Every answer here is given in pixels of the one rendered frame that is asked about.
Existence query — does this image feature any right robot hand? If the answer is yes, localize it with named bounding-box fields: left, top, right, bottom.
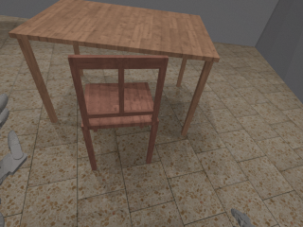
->
left=231, top=208, right=256, bottom=227

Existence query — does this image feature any left robot hand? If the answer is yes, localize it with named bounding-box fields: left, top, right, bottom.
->
left=0, top=93, right=27, bottom=185

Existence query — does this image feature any table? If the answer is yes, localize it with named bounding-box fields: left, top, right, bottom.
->
left=9, top=0, right=220, bottom=136

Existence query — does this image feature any chair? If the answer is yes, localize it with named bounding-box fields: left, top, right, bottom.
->
left=67, top=54, right=169, bottom=171

